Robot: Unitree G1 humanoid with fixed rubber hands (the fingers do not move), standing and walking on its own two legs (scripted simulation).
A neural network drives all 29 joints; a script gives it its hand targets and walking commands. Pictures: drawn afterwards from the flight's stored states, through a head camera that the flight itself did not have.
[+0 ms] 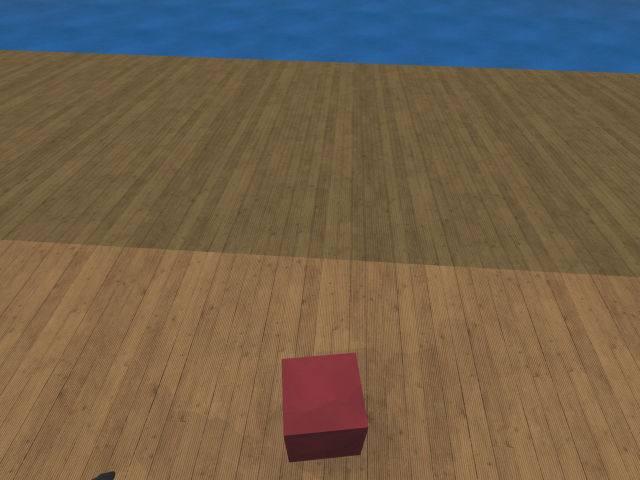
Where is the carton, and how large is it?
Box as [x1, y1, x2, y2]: [282, 353, 367, 461]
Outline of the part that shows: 355,353 282,359 283,432 289,461 354,455 360,453 367,430 367,421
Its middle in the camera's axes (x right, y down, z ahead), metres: +0.00 +0.48 +1.10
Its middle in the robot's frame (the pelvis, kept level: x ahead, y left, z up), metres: +0.45 +0.01 -0.66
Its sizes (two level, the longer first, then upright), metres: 0.210 0.200 0.250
